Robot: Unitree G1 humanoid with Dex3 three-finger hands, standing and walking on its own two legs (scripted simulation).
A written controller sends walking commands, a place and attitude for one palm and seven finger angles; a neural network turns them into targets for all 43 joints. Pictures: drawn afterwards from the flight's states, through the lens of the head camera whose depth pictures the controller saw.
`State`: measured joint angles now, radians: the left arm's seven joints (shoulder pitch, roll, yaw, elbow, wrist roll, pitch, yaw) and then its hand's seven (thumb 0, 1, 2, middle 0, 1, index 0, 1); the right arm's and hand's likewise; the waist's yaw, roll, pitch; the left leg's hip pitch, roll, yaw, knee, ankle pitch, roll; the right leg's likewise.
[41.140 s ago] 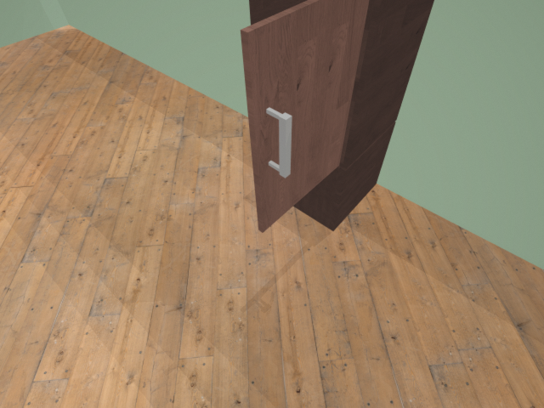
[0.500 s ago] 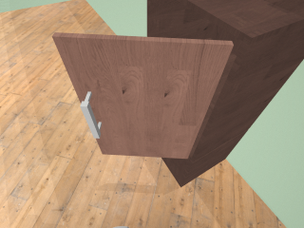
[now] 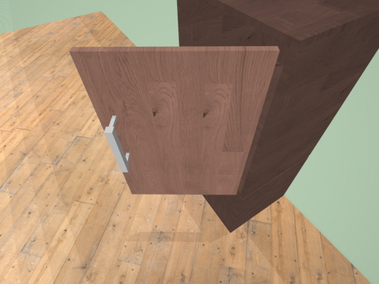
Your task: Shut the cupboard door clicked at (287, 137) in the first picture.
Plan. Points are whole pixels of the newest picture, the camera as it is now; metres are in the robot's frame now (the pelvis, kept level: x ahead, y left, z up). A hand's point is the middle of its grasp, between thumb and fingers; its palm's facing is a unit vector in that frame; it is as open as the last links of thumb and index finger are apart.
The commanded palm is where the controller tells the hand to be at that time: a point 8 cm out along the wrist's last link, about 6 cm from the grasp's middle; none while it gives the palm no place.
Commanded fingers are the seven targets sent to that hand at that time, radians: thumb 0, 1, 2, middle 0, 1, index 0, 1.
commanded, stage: come to a stop and stand still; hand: left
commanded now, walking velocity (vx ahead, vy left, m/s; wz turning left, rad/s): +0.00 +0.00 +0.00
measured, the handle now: (119, 145) +0.45 +0.21 +0.00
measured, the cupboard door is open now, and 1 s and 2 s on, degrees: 57 57 57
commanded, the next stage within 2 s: look again from close up in 0.40 s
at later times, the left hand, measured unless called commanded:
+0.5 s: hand out of the picture +0.03 +0.16 -0.17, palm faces -0.03 -0.98 -0.21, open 7.3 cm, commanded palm none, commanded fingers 0.00 0.90 0.90 -0.20 -0.30 -0.20 -0.30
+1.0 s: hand out of the picture +0.04 +0.17 -0.17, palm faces -0.03 -0.98 -0.20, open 7.3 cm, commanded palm none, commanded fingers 0.00 0.90 0.90 -0.20 -0.30 -0.20 -0.30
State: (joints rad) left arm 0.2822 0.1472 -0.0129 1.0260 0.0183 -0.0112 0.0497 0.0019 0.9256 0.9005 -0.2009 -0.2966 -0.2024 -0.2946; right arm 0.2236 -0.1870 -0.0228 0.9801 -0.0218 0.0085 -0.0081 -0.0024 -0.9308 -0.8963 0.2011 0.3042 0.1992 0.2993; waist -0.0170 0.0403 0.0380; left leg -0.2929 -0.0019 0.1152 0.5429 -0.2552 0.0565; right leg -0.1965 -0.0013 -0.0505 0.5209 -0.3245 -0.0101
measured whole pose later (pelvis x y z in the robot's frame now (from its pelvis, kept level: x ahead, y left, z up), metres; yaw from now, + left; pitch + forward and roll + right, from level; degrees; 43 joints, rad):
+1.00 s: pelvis +0.03 -0.01 +0.01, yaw -1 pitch +0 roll +1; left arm 0.28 0.18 -0.03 1.11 0.01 -0.02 0.04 0.00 0.91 0.90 -0.20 -0.30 -0.20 -0.29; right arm 0.21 -0.16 0.01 1.13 -0.01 -0.02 -0.03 0.00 -0.91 -0.90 0.20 0.30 0.20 0.30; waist 0.00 -0.02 0.03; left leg -0.18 -0.01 0.14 0.43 -0.25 0.04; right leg -0.10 0.00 -0.02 0.43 -0.32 -0.02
